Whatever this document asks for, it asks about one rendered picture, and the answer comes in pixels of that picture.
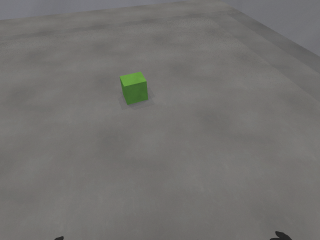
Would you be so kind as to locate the carton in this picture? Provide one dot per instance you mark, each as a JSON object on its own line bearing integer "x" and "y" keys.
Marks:
{"x": 134, "y": 88}

